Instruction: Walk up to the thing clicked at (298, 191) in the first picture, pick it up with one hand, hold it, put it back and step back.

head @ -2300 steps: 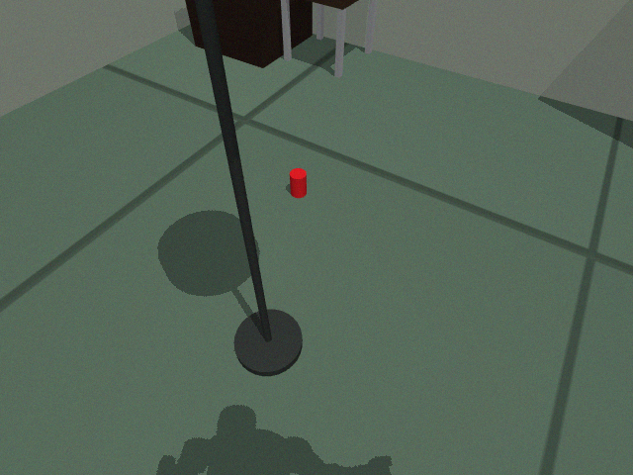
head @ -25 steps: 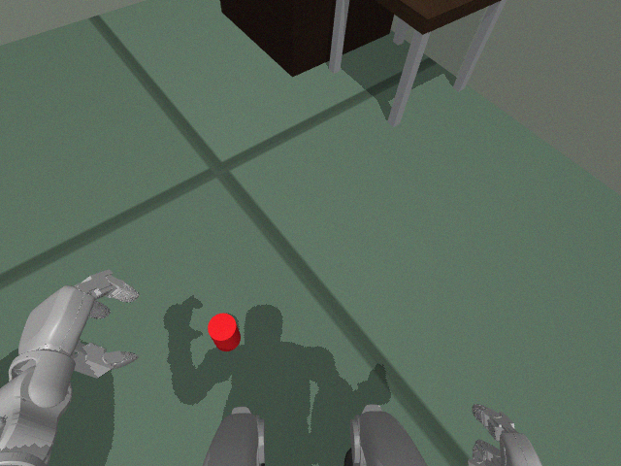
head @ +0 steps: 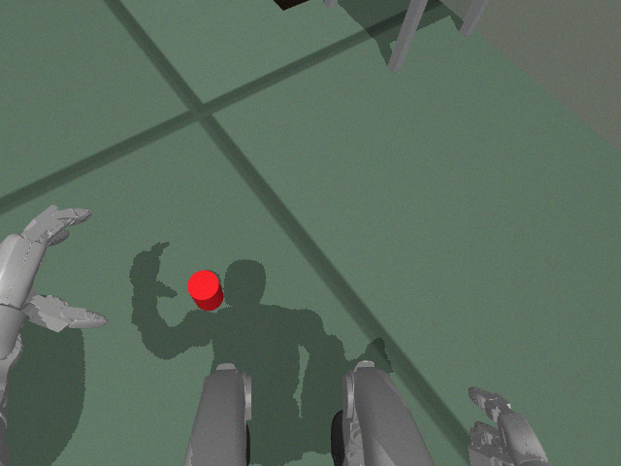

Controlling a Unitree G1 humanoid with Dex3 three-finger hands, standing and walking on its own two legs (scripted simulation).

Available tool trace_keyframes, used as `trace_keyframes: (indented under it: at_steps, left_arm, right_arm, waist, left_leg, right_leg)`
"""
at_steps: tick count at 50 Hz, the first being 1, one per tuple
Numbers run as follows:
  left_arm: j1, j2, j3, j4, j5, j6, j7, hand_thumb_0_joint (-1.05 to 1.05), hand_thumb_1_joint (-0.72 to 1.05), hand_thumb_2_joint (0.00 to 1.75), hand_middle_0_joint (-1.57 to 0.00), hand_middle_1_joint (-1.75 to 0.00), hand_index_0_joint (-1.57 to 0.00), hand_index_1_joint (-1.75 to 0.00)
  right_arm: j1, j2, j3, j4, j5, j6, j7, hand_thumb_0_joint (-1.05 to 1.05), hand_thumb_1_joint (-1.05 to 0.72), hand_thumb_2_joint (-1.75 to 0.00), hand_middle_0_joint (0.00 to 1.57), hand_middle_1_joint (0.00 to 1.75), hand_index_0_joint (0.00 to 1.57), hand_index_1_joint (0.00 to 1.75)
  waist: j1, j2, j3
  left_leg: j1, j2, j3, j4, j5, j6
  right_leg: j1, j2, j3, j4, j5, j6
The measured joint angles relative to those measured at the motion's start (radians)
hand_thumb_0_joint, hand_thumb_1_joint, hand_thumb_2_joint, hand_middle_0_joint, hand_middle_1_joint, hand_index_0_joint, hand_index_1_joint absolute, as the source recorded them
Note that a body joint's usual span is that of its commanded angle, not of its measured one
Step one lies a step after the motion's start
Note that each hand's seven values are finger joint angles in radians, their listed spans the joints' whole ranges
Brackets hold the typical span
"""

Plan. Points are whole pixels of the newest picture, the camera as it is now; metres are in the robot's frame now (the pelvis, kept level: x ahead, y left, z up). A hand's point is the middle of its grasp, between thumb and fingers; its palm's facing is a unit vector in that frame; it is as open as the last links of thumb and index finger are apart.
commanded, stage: go down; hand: left
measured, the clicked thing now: (206, 291) +0.47 +0.21 -0.55
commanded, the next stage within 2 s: none
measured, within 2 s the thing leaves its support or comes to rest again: neither
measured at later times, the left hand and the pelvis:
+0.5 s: hand (78, 269) +0.38 +0.32 -0.12, palm faces -0.13 -0.74 -0.66, open 10.9 cm; pelvis -0.04 +0.00 -0.09, yaw -2 degrees
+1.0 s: hand (81, 266) +0.40 +0.33 -0.15, palm faces -0.18 -0.71 -0.68, open 13.4 cm; pelvis -0.05 +0.00 -0.14, yaw -3 degrees
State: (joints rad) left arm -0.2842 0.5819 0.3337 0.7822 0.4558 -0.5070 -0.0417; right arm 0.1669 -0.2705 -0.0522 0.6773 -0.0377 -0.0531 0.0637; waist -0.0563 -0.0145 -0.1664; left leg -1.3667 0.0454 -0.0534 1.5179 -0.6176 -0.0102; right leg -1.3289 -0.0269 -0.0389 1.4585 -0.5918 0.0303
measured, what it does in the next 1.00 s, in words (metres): lowers itself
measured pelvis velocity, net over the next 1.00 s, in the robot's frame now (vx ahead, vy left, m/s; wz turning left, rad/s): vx -0.05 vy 0.00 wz -0.06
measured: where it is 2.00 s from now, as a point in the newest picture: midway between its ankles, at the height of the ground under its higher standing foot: outside the picture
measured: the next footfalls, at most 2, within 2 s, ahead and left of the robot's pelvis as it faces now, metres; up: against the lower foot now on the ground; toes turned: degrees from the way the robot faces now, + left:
none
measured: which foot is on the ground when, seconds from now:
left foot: down 0.00-1.00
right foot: down 0.00-1.00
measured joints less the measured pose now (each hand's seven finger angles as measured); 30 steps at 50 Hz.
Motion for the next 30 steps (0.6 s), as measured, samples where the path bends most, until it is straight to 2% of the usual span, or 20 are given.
trace_keyframes:
  at_steps: [5,9,12,17,22,30]
  left_arm:
    - [-0.066,0.033,0.044,0.009,-0.093,-0.047,-0.107,0.0,-0.18,0.5,-0.43,-0.75,-0.48,-0.69]
    - [-0.092,0.036,0.08,0.008,-0.171,-0.065,-0.171,0.0,-0.2,0.58,-0.41,-0.83,-0.46,-0.77]
    - [-0.11,0.052,0.105,0.015,-0.2,-0.068,-0.202,0.0,-0.18,0.66,-0.43,-0.9,-0.48,-0.85]
    - [-0.144,0.097,0.102,0.033,-0.193,-0.064,-0.22,0.0,-0.13,0.8,-0.48,-1.04,-0.54,-0.98]
    - [-0.18,0.144,0.104,0.074,-0.153,-0.063,-0.215,0.0,-0.16,0.77,-0.41,-1.0,-0.47,-0.94]
    - [-0.241,0.216,0.11,0.116,-0.107,-0.071,-0.224,0.0,-0.16,0.76,-0.41,-1.0,-0.46,-0.93]
  right_arm:
    - [-0.037,-0.004,0.006,0.006,-0.01,0.015,0.007,0.0,-0.85,-0.88,0.2,0.3,0.2,0.3]
    - [-0.054,0.007,0.021,0.009,-0.01,0.033,0.011,0.0,-0.85,-0.88,0.2,0.3,0.2,0.3]
    - [-0.055,0.017,0.036,0.008,-0.008,0.045,0.007,0.0,-0.85,-0.88,0.2,0.3,0.2,0.3]
    - [-0.048,0.026,0.052,0.0,-0.005,0.062,-0.003,0.0,-0.86,-0.88,0.2,0.3,0.2,0.3]
    - [-0.036,0.016,0.065,-0.006,-0.004,0.071,-0.011,0.0,-0.85,-0.87,0.2,0.3,0.2,0.3]
    - [-0.025,-0.007,0.067,-0.002,-0.008,0.084,-0.02,0.0,-0.85,-0.87,0.2,0.3,0.2,0.3]
  waist:
    - [-0.007,0.013,-0.006]
    - [-0.011,0.019,-0.003]
    - [-0.016,0.018,-0.001]
    - [-0.026,0.021,0.014]
    - [-0.04,0.024,0.016]
    - [-0.061,0.02,0.027]
  left_leg:
    - [-0.152,0.0,-0.012,0.145,-0.04,0.003]
    - [-0.222,0.002,-0.013,0.211,-0.052,0.007]
    - [-0.261,0.002,-0.014,0.242,-0.052,0.008]
    - [-0.304,0.0,-0.021,0.273,-0.042,0.008]
    - [-0.354,-0.001,-0.027,0.299,-0.032,0.008]
    - [-0.432,-0.002,-0.041,0.365,-0.034,0.006]
  right_leg:
    - [-0.147,0.002,-0.002,0.137,-0.037,0.004]
    - [-0.216,0.005,0.001,0.198,-0.044,0.007]
    - [-0.255,0.006,0.003,0.228,-0.044,0.008]
    - [-0.295,0.006,-0.001,0.257,-0.035,0.006]
    - [-0.342,0.007,-0.006,0.279,-0.024,0.005]
    - [-0.415,0.009,-0.013,0.341,-0.025,0.004]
